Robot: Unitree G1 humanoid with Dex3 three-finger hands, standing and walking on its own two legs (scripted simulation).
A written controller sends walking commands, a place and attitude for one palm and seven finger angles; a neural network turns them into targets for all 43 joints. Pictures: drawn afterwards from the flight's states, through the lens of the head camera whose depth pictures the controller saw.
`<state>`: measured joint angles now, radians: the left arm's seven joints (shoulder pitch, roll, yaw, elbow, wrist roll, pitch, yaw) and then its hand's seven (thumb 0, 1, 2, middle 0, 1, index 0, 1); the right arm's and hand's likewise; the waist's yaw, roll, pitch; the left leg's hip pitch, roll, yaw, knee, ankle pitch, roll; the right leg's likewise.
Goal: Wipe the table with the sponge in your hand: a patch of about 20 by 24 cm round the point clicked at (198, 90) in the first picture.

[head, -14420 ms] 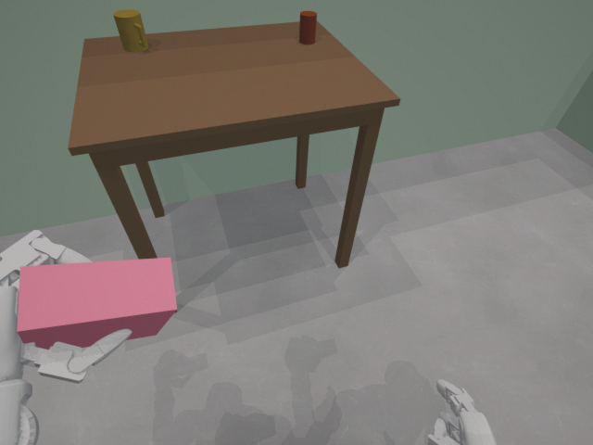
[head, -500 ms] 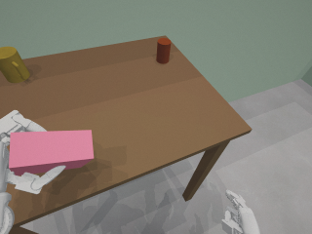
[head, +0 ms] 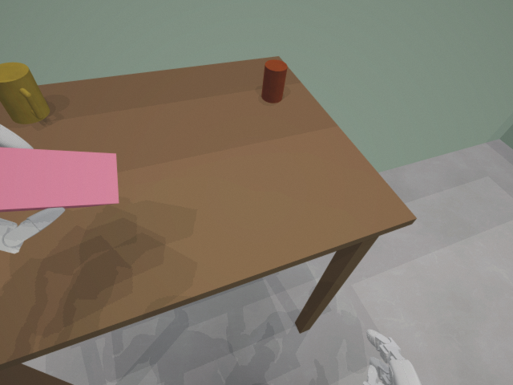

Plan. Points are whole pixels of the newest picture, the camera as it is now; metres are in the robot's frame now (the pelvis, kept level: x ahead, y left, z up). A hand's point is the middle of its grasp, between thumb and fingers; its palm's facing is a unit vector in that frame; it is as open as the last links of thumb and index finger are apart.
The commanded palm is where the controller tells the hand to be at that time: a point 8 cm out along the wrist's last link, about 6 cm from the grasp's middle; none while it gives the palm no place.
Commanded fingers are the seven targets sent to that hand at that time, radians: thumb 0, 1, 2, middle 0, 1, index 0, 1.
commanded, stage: come to a stop and stand still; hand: left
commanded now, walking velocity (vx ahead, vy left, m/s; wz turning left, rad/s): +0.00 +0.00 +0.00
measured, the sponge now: (61, 183) +0.28 +0.26 +0.19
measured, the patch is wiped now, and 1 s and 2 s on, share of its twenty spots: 0.00 0.00 0.00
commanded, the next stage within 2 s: look again from close up in 1.06 s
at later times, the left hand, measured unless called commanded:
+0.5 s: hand (9, 242) +0.21 +0.28 +0.18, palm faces +0.45 -0.79 -0.41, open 9.6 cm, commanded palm +0.15 +0.30 +0.18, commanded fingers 0.00 0.10 1.30 -1.20 -1.60 -1.20 -1.60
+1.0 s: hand out of the picture +0.16 +0.28 +0.17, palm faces +0.44 -0.83 -0.34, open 9.6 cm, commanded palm +0.10 +0.30 +0.18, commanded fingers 0.00 0.10 1.30 -1.20 -1.60 -1.20 -1.60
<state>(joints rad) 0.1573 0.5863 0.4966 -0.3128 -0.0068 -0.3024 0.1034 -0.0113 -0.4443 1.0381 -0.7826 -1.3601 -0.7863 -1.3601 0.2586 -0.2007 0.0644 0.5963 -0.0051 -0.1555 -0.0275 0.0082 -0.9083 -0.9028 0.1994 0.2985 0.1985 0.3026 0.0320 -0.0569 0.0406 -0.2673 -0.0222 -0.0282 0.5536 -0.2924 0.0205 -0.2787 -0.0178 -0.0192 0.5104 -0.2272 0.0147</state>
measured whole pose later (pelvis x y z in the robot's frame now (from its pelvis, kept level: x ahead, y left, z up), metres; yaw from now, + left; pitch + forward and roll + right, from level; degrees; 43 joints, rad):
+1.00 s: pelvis -0.04 +0.01 +0.00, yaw +3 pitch -1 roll -1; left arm 0.41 0.42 0.38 -0.42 -0.09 -0.28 0.13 -0.01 -0.44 1.04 -0.78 -1.37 -0.78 -1.37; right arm 0.22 -0.21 0.02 0.65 0.02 -0.19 0.01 0.01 -0.91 -0.90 0.20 0.30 0.20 0.30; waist 0.03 -0.03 0.07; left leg -0.30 -0.05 -0.06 0.52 -0.20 0.03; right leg -0.28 -0.05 -0.06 0.45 -0.15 0.03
